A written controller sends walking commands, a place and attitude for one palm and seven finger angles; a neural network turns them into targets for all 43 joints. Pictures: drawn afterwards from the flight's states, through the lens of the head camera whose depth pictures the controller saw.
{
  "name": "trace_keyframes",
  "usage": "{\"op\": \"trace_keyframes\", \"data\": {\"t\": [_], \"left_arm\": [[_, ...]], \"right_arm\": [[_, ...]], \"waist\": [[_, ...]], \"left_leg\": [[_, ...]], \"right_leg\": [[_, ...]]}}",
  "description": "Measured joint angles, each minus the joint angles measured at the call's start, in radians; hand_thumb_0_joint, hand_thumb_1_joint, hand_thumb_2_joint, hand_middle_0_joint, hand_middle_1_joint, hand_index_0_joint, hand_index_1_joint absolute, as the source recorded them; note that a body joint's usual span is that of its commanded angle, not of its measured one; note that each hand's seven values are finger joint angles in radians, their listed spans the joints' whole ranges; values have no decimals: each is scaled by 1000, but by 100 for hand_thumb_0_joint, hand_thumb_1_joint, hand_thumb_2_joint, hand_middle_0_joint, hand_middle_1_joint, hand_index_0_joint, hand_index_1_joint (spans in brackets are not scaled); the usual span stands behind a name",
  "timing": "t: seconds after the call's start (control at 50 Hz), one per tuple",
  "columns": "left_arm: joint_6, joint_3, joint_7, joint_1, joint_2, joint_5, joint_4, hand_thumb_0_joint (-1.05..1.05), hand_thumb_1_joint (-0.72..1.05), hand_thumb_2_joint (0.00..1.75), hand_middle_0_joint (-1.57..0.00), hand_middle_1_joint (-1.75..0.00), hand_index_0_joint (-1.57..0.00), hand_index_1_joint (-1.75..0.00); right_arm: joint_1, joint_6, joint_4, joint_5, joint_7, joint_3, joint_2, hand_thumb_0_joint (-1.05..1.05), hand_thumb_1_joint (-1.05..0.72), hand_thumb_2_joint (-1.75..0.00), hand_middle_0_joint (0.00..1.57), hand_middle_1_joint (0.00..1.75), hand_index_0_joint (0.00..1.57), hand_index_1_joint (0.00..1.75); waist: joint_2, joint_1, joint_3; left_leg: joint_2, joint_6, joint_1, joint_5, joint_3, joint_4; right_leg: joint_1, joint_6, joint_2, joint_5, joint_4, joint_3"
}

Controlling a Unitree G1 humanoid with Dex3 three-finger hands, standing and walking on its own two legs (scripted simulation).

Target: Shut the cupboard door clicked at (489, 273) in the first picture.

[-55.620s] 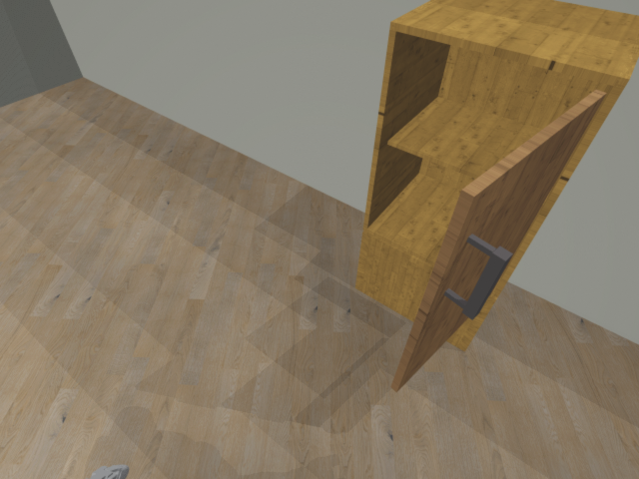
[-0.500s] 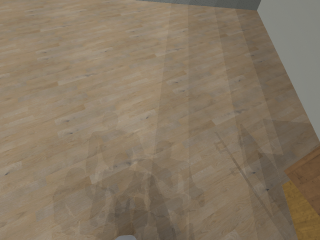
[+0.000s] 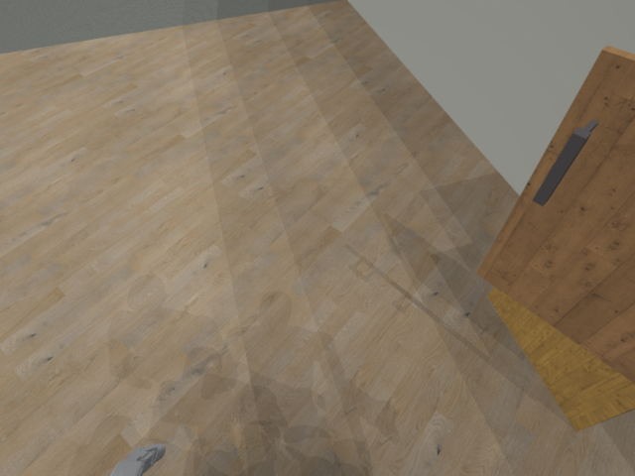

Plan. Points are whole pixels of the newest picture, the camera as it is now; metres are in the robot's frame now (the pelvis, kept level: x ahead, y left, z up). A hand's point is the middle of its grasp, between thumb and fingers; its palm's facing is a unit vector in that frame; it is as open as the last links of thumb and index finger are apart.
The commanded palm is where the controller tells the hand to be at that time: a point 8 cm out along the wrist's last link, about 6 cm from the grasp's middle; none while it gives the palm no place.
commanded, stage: turn to face it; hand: left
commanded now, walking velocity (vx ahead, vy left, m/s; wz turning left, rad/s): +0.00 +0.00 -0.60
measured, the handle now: (564, 164) +0.59 -0.39 +0.02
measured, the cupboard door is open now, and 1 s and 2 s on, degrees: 26 26 26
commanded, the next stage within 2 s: take the last steps up to it in 1.24 s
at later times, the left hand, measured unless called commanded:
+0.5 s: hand (172, 465) +0.15 +0.23 -0.16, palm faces -0.22 -0.96 -0.18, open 7.4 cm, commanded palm none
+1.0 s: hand (246, 409) +0.23 +0.13 -0.13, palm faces -0.52 -0.81 -0.27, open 7.4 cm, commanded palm none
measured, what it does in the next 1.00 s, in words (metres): steps on the spot, turning right: left foot, then right foot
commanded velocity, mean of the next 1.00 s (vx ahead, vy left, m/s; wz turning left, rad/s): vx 0.00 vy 0.00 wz -0.54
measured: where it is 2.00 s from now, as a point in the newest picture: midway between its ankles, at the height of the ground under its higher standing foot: outside the picture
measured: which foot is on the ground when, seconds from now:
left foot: up 0.00-0.36, down 0.38-0.82, up 0.84-1.00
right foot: down 0.00-0.38, up 0.40-0.80, down 0.82-1.00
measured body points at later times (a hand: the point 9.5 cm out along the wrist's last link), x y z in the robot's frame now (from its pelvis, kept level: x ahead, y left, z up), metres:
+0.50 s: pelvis +0.03 +0.04 +0.02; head +0.08 +0.07 +0.46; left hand +0.17 +0.28 -0.14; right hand +0.07 -0.22 -0.10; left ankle +0.06 +0.14 -0.72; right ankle -0.04 -0.08 -0.65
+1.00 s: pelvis +0.03 +0.01 +0.01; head +0.05 -0.02 +0.46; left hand +0.25 +0.17 -0.11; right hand -0.07 -0.24 -0.14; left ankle +0.08 +0.14 -0.65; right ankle -0.02 -0.08 -0.72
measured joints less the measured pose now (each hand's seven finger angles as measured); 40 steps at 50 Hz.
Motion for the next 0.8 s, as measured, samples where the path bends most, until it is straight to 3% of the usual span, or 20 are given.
{"op": "trace_keyframes", "data": {"t": [0.06,0.12,0.22,0.34,0.38,0.44,0.5,0.54,0.64,0.76,0.8], "left_arm": [[-5,-15,18,4,-24,-5,-6,0,91,90,-20,-30,-20,-29],[0,-21,27,16,-31,-7,-4,0,90,90,-20,-30,-20,-29],[0,-27,23,36,-33,-4,8,0,90,90,-20,-30,-20,-29],[10,-20,17,56,-27,0,19,1,90,90,-21,-30,-20,-30],[20,-13,17,64,-17,-6,23,1,90,90,-21,-30,-20,-30],[39,1,15,55,10,-10,36,1,90,90,-21,-30,-20,-29],[45,13,1,48,29,-4,37,1,90,90,-20,-30,-20,-29],[46,18,-6,42,37,-5,31,1,91,90,-20,-30,-20,-29],[51,22,-11,26,45,-6,21,1,91,90,-20,-30,-20,-29],[48,11,-14,-6,27,-4,14,1,91,90,-20,-30,-19,-29],[38,5,-15,-11,19,-4,7,1,91,90,-20,-30,-19,-29]], "right_arm": [[-15,29,8,3,-7,-7,-23,1,-90,-90,20,30,20,30],[-34,27,-3,1,-1,-4,-20,1,-91,-90,20,30,20,29],[-58,16,-33,2,4,4,1,1,-91,-90,20,30,20,29],[-88,0,-57,12,0,15,23,1,-91,-90,20,30,20,29],[-88,-18,-66,12,-2,23,30,1,-91,-90,20,30,20,30],[-85,-31,-74,-2,-3,41,54,1,-90,-90,20,30,20,30],[-65,-33,-80,-11,-10,54,67,1,-90,-90,20,30,20,30],[-54,-32,-77,-13,-12,57,69,1,-90,-90,21,30,21,30],[-29,-33,-59,-10,-12,48,64,1,-90,-90,21,30,21,30],[4,-23,-26,-12,-2,25,34,1,-90,-90,21,30,21,30],[18,-18,-15,-10,2,17,18,1,-90,-90,21,30,21,30]], "waist": [[18,-5,9],[-1,-4,12],[-35,2,5],[-68,26,-8],[-78,27,-19],[-107,33,-13],[-98,31,-10],[-87,32,-6],[-66,25,1],[-32,-2,4],[-19,-9,-1]], "left_leg": [[-55,-9,-120,-19,-118,264],[-75,-22,-189,61,-156,324],[-86,-35,-207,105,-194,212],[-119,-27,-108,110,-198,-69],[-125,-7,-45,193,-189,-217],[-118,58,-30,184,-143,-210],[-92,71,11,196,-115,-263],[-76,71,37,212,-95,-300],[-46,66,80,214,-28,-333],[-9,44,91,164,47,-269],[7,30,82,133,68,-219]], "right_leg": [[7,-3,15,-2,-17,19],[27,-3,25,41,-84,51],[42,-2,40,71,-139,98],[23,25,55,53,-105,164],[0,43,65,28,-60,187],[-84,45,66,-152,185,166],[-154,63,52,-165,420,103],[-172,75,33,-142,475,77],[-158,86,-12,-102,408,48],[-70,62,-22,-85,174,8],[-15,47,-15,-17,55,-9]]}}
